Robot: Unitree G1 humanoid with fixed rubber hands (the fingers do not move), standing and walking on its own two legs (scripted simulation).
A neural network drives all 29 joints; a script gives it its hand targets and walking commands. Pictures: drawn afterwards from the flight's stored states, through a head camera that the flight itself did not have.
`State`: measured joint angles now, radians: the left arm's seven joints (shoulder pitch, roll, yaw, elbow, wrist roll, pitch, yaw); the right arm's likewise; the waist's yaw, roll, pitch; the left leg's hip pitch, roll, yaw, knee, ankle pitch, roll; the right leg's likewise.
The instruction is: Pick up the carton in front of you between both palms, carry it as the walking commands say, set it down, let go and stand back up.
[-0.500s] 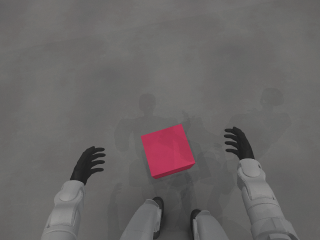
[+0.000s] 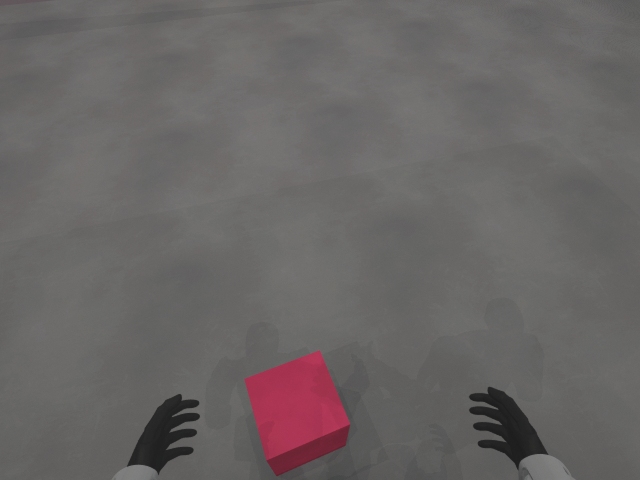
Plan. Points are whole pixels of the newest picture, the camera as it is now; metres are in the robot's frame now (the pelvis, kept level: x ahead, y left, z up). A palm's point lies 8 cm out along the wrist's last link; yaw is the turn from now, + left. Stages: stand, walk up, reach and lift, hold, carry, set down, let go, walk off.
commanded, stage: let go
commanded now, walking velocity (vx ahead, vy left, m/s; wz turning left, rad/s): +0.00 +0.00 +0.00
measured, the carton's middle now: (297, 414) +0.36 +0.08 -0.65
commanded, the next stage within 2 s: stand in 0.36 s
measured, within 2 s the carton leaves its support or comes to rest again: neither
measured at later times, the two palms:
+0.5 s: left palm out of the picture +0.14 +0.28 -0.08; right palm out of the picture +0.13 -0.25 -0.08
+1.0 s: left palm out of the picture +0.13 +0.32 -0.11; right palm out of the picture +0.12 -0.26 -0.08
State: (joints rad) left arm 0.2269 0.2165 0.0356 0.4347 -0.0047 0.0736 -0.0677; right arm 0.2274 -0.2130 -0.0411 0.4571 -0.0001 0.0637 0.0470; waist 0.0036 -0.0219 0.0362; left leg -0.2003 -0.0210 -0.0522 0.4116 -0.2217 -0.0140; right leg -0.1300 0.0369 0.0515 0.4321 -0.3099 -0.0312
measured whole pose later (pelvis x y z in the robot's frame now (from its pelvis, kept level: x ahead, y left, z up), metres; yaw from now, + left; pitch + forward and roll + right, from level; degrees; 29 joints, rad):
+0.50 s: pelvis -0.01 +0.02 -0.01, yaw +0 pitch -1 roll +0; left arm 0.20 0.30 0.04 0.54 0.04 0.08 0.01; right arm 0.21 -0.26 -0.04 0.64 -0.05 0.04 -0.01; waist 0.01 -0.05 0.01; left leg -0.24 -0.03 -0.05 0.54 -0.28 0.01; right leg -0.15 0.03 0.05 0.52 -0.35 -0.01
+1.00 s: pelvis +0.00 +0.04 +0.00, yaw -2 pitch -1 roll +0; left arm 0.19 0.36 0.02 0.79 0.03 0.00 0.03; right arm 0.15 -0.32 -0.03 0.85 -0.03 0.00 -0.02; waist -0.01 -0.05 0.02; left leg -0.18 -0.04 -0.01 0.48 -0.27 0.04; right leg -0.09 0.01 0.08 0.44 -0.32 0.02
